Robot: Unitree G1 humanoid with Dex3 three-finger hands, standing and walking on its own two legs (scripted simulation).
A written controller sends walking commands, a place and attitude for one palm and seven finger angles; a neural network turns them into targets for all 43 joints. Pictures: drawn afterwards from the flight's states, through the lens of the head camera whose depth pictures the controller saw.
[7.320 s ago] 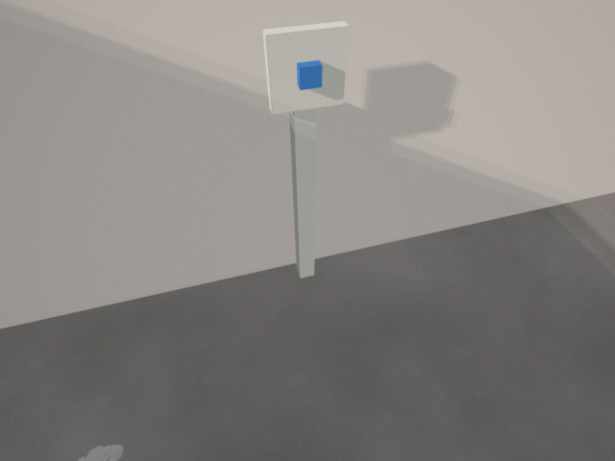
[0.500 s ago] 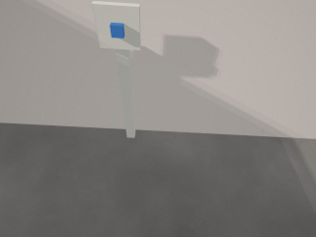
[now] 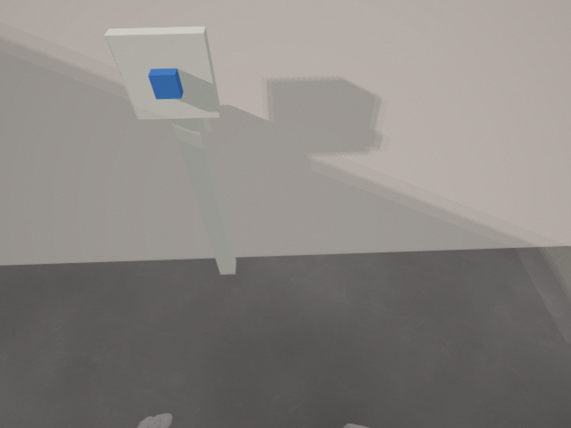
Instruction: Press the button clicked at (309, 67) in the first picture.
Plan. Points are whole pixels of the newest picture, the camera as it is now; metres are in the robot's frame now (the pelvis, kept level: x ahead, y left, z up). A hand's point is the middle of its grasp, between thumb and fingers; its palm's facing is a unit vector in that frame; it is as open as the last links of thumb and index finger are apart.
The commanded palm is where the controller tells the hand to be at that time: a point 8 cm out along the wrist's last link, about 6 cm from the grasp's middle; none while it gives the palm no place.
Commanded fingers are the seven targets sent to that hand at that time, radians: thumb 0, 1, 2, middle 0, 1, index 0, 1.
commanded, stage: take the last steps up to it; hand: left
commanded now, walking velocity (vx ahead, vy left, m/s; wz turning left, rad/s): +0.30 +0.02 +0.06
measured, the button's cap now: (166, 83) +0.72 +0.26 +0.10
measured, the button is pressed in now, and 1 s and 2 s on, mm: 0 0 0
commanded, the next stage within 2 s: come to a stop and stand still in 0.42 s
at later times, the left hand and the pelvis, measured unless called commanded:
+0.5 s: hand out of the picture +0.11 +0.22 -0.17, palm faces +0.08 -0.99 -0.14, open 7.4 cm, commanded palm none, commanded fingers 0.00 0.90 0.90 -0.20 -0.30 -0.20 -0.30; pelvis +0.16 +0.06 +0.01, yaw -1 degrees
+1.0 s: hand (175, 351) +0.27 +0.21 -0.15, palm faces +0.02 -0.97 -0.25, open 7.4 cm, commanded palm none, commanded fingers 0.00 0.90 0.90 -0.20 -0.30 -0.20 -0.30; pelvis +0.19 +0.03 +0.01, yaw +0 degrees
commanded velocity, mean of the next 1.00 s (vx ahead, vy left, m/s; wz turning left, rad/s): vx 0.03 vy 0.01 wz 0.00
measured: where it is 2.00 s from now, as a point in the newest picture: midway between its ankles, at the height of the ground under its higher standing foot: outside the picture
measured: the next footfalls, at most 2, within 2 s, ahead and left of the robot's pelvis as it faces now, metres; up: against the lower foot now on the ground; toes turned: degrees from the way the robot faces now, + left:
left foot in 0.38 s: +0.25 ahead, +0.14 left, +0.00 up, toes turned +10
right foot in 0.82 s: +0.26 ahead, -0.05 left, +0.00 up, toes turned -4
